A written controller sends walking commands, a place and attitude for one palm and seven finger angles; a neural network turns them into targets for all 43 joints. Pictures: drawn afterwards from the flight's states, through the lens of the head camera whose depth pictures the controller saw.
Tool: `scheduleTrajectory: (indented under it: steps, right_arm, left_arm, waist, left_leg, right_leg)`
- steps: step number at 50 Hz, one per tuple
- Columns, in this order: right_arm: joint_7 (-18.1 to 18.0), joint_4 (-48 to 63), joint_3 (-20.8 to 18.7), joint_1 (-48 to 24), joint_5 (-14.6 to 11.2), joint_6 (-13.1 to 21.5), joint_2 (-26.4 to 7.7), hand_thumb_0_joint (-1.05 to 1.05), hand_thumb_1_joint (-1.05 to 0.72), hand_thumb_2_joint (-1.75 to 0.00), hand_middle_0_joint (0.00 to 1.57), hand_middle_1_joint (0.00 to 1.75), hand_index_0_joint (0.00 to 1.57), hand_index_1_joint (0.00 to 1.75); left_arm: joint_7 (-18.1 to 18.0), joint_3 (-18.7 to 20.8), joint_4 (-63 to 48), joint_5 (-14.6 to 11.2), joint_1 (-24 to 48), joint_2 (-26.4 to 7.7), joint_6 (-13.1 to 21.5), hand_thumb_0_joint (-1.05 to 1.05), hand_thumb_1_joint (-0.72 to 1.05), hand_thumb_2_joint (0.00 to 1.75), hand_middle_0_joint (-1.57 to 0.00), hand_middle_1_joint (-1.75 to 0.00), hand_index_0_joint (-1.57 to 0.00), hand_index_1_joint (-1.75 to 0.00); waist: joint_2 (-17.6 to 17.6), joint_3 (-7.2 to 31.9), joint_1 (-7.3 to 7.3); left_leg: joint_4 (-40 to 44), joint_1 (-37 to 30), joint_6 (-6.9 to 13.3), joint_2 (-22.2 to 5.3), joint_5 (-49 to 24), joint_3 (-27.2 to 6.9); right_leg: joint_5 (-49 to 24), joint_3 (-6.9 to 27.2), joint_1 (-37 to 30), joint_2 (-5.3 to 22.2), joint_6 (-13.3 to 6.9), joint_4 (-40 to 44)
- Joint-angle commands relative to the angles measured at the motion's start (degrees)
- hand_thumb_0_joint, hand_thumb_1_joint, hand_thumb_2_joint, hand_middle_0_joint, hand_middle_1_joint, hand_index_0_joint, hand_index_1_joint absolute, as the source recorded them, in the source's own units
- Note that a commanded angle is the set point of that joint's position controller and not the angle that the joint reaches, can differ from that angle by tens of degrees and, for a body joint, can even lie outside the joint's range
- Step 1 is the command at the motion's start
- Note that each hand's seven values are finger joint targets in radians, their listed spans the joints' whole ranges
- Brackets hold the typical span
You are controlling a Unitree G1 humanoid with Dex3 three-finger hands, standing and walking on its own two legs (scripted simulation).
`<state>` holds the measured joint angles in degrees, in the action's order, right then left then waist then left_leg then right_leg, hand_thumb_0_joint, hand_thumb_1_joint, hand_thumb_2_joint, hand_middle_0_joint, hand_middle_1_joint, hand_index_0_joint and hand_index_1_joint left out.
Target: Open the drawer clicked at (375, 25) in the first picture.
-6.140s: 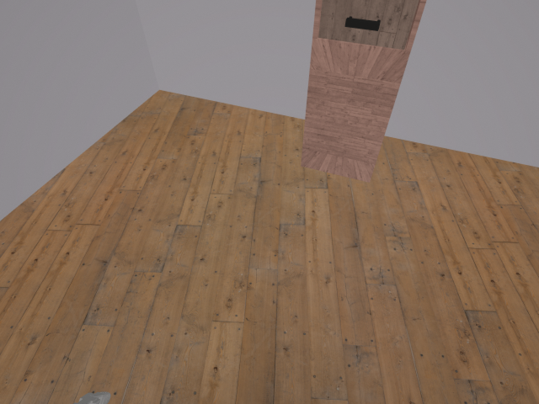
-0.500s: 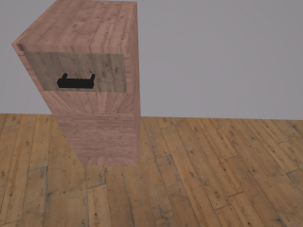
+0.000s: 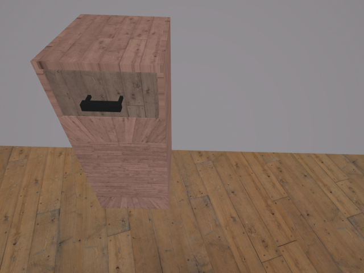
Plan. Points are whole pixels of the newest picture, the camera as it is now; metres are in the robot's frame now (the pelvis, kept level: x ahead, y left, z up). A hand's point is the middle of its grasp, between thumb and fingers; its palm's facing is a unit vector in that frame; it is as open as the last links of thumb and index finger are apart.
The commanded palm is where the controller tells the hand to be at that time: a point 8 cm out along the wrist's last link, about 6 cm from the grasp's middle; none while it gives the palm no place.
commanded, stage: look again from close up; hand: left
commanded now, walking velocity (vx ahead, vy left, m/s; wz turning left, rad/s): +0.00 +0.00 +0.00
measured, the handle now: (103, 102) +0.60 +0.30 +0.04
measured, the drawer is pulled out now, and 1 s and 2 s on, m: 0.00 0.00 0.00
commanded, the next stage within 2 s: shuffle to correct the standing spot in 0.20 s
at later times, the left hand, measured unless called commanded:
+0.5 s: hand out of the picture -0.01 +0.19 -0.17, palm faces +0.06 -0.98 -0.19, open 7.4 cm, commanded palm none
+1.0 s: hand out of the picture +0.04 +0.22 -0.19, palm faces +0.10 -0.98 -0.15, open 7.4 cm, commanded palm none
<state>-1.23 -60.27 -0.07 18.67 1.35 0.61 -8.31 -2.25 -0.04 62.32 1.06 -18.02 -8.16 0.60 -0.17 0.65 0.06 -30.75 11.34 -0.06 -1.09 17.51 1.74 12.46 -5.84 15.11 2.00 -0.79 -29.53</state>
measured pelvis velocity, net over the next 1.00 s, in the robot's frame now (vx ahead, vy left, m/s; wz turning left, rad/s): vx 0.07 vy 0.06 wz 0.03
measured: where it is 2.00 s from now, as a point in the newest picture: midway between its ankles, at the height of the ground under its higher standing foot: outside the picture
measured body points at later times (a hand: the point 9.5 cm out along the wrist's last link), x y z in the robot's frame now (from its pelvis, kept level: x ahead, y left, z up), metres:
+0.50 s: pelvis +0.00 +0.02 +0.00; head -0.02 +0.02 +0.45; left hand -0.02 +0.24 -0.16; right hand +0.00 -0.21 -0.16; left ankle -0.01 +0.12 -0.73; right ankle +0.04 -0.11 -0.73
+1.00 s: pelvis +0.07 +0.06 -0.01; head +0.07 +0.07 +0.44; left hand +0.03 +0.27 -0.17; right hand +0.06 -0.16 -0.16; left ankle +0.04 +0.12 -0.73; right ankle +0.04 -0.08 -0.69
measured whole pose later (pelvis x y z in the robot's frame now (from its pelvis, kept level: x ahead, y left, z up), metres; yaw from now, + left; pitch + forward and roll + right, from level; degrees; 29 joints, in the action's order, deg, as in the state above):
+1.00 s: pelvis +0.07 +0.06 -0.01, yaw +2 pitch -1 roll +0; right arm -0.7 -59.8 -0.5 21.6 1.9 2.7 -7.2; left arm -1.4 2.7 61.2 1.7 -22.1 -7.5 -0.3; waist -1.8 0.2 0.1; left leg -33.5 12.0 4.9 1.5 21.2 7.6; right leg 27.1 -4.0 20.9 5.4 -1.7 -54.3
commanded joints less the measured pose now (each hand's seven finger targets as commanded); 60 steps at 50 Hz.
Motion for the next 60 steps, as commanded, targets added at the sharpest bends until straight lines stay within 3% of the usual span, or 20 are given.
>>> scheduleTrajectory:
  steps: [1, 15, 20, 26, 29, 32, 35, 37, 39, 40, 41, 43, 44, 45, 46, 47, 49, 54, 56, 60]
  right_arm:
    - [-0.4, 3.0, -0.8, 2.2, -0.3, 1.1, -6.6, 0.0, -0.9, -0.9, 0.2, 0.3, 0.2, 0.3]
    - [-0.1, 2.2, -0.7, 0.4, -0.4, 1.3, -8.9, 0.0, -0.9, -0.9, 0.2, 0.3, 0.2, 0.3]
    - [0.2, 1.2, -0.2, 2.4, 0.1, 0.1, -7.3, 0.0, -0.9, -0.9, 0.2, 0.3, 0.2, 0.3]
    - [0.5, 1.5, -0.1, 5.3, 0.3, -0.1, -5.5, 0.0, -0.9, -0.9, 0.2, 0.3, 0.2, 0.3]
    - [0.6, 1.0, -0.2, 7.4, 0.1, 0.4, -5.3, 0.0, -0.9, -0.9, 0.2, 0.3, 0.2, 0.3]
    - [0.0, 0.4, -0.6, 9.2, -0.1, 1.3, -7.6, 0.0, -0.9, -0.9, 0.2, 0.3, 0.2, 0.3]
    - [-0.5, 0.4, -0.4, 9.0, -0.4, 1.8, -6.8, 0.0, -0.9, -0.9, 0.2, 0.3, 0.2, 0.3]
    - [-0.5, 0.9, -0.3, 7.3, -0.6, 2.1, -6.0, 0.0, -0.9, -0.9, 0.2, 0.3, 0.2, 0.3]
    - [0.0, 2.3, -0.3, 5.1, -0.5, 2.0, -4.0, 0.0, -0.9, -0.9, 0.2, 0.3, 0.2, 0.3]
    - [0.2, 3.3, -0.3, 2.9, -0.3, 1.9, -3.4, 0.0, -0.9, -0.9, 0.2, 0.3, 0.2, 0.3]
    - [0.5, 4.1, -0.5, 0.9, -0.4, 1.9, -3.0, 0.0, -0.9, -0.9, 0.2, 0.3, 0.2, 0.3]
    - [1.0, 2.7, -0.7, 4.6, -0.7, 2.1, -1.5, 0.0, -0.9, -0.9, 0.2, 0.3, 0.2, 0.3]
    - [1.2, 0.8, -0.6, 9.3, -0.6, 2.0, -1.0, 0.0, -0.9, -0.9, 0.2, 0.3, 0.2, 0.3]
    - [0.9, -0.8, -1.5, 14.1, 0.1, 1.9, -4.9, 0.0, -0.9, -0.9, 0.2, 0.3, 0.2, 0.3]
    - [0.4, -2.1, -2.6, 18.9, 0.5, 1.7, -8.8, 0.0, -0.9, -0.9, 0.2, 0.3, 0.2, 0.3]
    - [-0.1, -2.3, -2.0, 19.1, 0.5, 1.6, -7.6, 0.0, -0.9, -0.9, 0.2, 0.3, 0.2, 0.3]
    - [-0.4, -0.6, -1.2, 14.2, 0.4, 2.4, -5.4, 0.0, -0.9, -0.9, 0.2, 0.3, 0.2, 0.3]
    - [-1.5, -0.4, 0.0, 9.5, -0.1, 4.2, -3.9, 0.0, -0.9, -0.9, 0.2, 0.3, 0.2, 0.3]
    - [-1.8, -0.8, 0.0, 7.6, -0.2, 3.6, -4.0, 0.0, -0.9, -0.9, 0.2, 0.3, 0.2, 0.3]
    - [-1.8, -0.8, -1.5, 5.5, -0.4, 1.9, -5.5, 0.0, -0.9, -0.9, 0.2, 0.3, 0.2, 0.3]
  left_arm:
    - [0.0, 1.4, -3.7, -0.2, -2.8, -6.5, 0.5, 0.0, 0.9, 0.9, -0.2, -0.3, -0.2, -0.3]
    - [0.3, 1.4, -4.6, -0.2, -1.7, -8.0, 0.5, 0.0, 0.9, 0.9, -0.2, -0.3, -0.2, -0.3]
    - [0.4, 1.5, -4.0, 0.2, -3.9, -7.5, 0.2, 0.0, 0.9, 0.9, -0.2, -0.3, -0.2, -0.3]
    - [0.5, 3.0, -4.6, 0.2, -5.4, -8.9, 0.2, 0.0, 0.9, 0.9, -0.2, -0.3, -0.2, -0.3]
    - [0.5, 3.2, -4.9, 0.3, -5.1, -7.7, 0.1, 0.0, 0.9, 0.9, -0.2, -0.3, -0.2, -0.3]
    - [0.9, 2.4, -5.1, 0.6, -4.9, -3.5, 0.5, 0.0, 0.9, 0.9, -0.2, -0.3, -0.2, -0.3]
    - [1.1, 2.1, -4.5, 0.5, -6.1, -2.1, 1.5, 0.0, 0.9, 0.9, -0.2, -0.3, -0.2, -0.3]
    - [0.8, 2.7, -2.7, 0.2, -10.7, -3.7, 1.9, 0.0, 0.9, 0.9, -0.2, -0.3, -0.2, -0.3]
    - [0.2, 4.1, -1.0, 0.2, -15.3, -8.0, 2.1, 0.0, 0.9, 0.9, -0.2, -0.3, -0.2, -0.3]
    - [-0.2, 4.8, -0.7, 0.3, -17.1, -9.5, 2.3, 0.0, 0.9, 0.9, -0.2, -0.3, -0.2, -0.3]
    - [-0.5, 5.1, -1.3, 0.7, -16.6, -9.8, 2.3, 0.0, 0.9, 0.9, -0.2, -0.3, -0.2, -0.3]
    - [-0.6, 5.1, -3.1, 0.8, -10.6, -9.2, 1.7, 0.0, 0.9, 0.9, -0.2, -0.3, -0.2, -0.3]
    - [-0.2, 4.8, -4.4, 0.5, -6.4, -8.2, 1.2, 0.0, 0.9, 0.9, -0.2, -0.3, -0.2, -0.3]
    - [0.3, 4.2, -5.8, 0.3, -4.1, -5.1, 0.5, 0.0, 0.9, 0.9, -0.2, -0.3, -0.2, -0.3]
    - [0.6, 3.5, -7.6, 0.4, -1.7, -1.6, 0.2, 0.0, 0.9, 0.9, -0.2, -0.3, -0.2, -0.3]
    - [0.5, 3.3, -8.7, 0.7, 1.4, -2.1, 0.6, 0.0, 0.9, 0.9, -0.2, -0.3, -0.2, -0.3]
    - [1.3, 3.4, -7.9, 0.6, 2.5, -1.8, 1.7, 0.0, 0.9, 0.9, -0.2, -0.3, -0.2, -0.3]
    - [1.4, 2.4, -5.4, 0.0, -0.5, 0.7, 0.7, 0.0, 0.9, 0.9, -0.2, -0.3, -0.2, -0.3]
    - [0.8, 2.1, -4.9, -0.2, -0.8, 0.8, 0.0, 0.0, 0.9, 0.9, -0.2, -0.3, -0.2, -0.3]
    - [0.0, 2.3, -6.1, 0.0, 0.0, -1.7, -0.5, 0.0, 0.9, 0.9, -0.2, -0.3, -0.2, -0.3]
  waist:
    - [1.2, -6.8, 0.22]
    - [0.7, -5.3, 0.39]
    - [-1.3, -6.9, 0.32]
    - [-5.0, -8.3, 0.07]
    - [-0.8, -8.8, -0.63]
    - [9.0, -8.7, -0.67]
    - [5.7, -7.4, 0.72]
    - [0.6, -6.0, 2.4]
    - [-13.2, -5.9, 3.8]
    - [-15.5, -5.7, 4.46]
    - [-13.0, -6.2, 4.73]
    - [-7.0, -6.0, 0.55]
    - [-3.7, -5.6, -2.18]
    - [8.1, -7.1, -4.05]
    - [19.8, -8.8, -5.47]
    - [13.6, -10.9, -5.91]
    - [3.0, -10.8, -3.66]
    - [4.4, -4.5, -0.14]
    - [6.5, -3.9, 0.5]
    - [5.8, -4.4, 0.61]
  left_leg:
    - [10.7, 10.6, 1.9, -4.4, 0.9, -6.6]
    - [13.2, 8.7, 1.8, -4.9, -1.0, -7.1]
    - [10.7, 9.8, 1.8, -2.5, 10.3, -4.7]
    - [4.4, 10.0, 1.7, 0.3, 8.8, -0.9]
    - [8.1, 8.0, 2.5, -0.8, 9.4, -2.9]
    - [15.4, 6.3, 5.8, -8.0, 5.8, -11.9]
    - [10.7, 4.0, 7.5, -8.1, -11.8, -10.0]
    - [4.1, 9.7, 5.1, -4.0, -10.8, -4.3]
    - [-6.8, 20.6, 1.8, 1.8, 2.7, 2.5]
    - [-11.2, 22.7, 1.2, 1.4, 9.7, 3.3]
    - [-12.5, 23.1, 1.2, -0.3, 12.7, 1.7]
    - [-3.1, 10.9, 1.9, -1.1, 8.2, 1.1]
    - [4.7, 0.4, 2.0, 0.4, 2.4, 2.7]
    - [10.3, -4.0, 3.3, -4.5, 5.3, -6.6]
    - [19.2, -6.2, 7.0, -15.2, 4.8, -21.1]
    - [20.6, -6.3, 10.7, -17.8, 1.9, -25.3]
    - [18.6, -6.8, 14.0, -18.0, -7.9, -21.6]
    - [13.1, -9.4, 10.3, -12.0, -54.7, -3.7]
    - [11.8, -7.7, 8.4, -10.8, -59.4, -0.9]
    - [9.2, -6.5, 8.4, -12.1, -55.0, -2.1]
  right_leg:
    - [2.6, 6.8, -3.0, 4.1, -1.4, 6.1]
    - [-1.8, 5.8, -5.8, 4.8, -0.8, 6.7]
    - [13.5, 8.1, -2.5, 5.9, -1.6, 9.1]
    - [22.7, 12.5, 1.4, 9.4, -4.3, 11.9]
    - [20.3, 9.0, 3.2, 7.4, -3.8, 7.9]
    - [7.8, -0.2, 3.2, 1.3, -1.9, -4.2]
    - [4.2, -0.6, 0.0, 1.0, -2.0, -2.4]
    - [-0.4, 4.2, -8.8, 4.5, -3.3, 0.7]
    - [-4.6, 17.1, -16.8, 15.3, -7.7, 7.5]
    - [-7.3, 23.1, -17.5, 20.9, -10.8, 10.6]
    - [-7.5, 23.9, -16.0, 22.7, -12.4, 11.2]
    - [-0.7, 16.3, -5.1, 20.1, -9.7, 7.8]
    - [5.8, 9.0, 3.6, 14.5, -6.8, 4.3]
    - [12.9, 1.2, 12.3, 5.9, -3.2, -6.1]
    - [20.6, -4.1, 21.0, -0.1, -0.4, -20.0]
    - [20.4, 1.2, 24.9, 1.0, -1.9, -29.7]
    - [13.1, 3.7, 27.7, 4.2, -2.1, -36.5]
    - [5.2, 2.2, 17.1, 2.6, 0.5, -25.6]
    - [1.6, 1.7, 11.4, 1.4, 0.6, -18.1]
    - [0.0, 1.7, 4.9, 0.5, 0.0, -8.6]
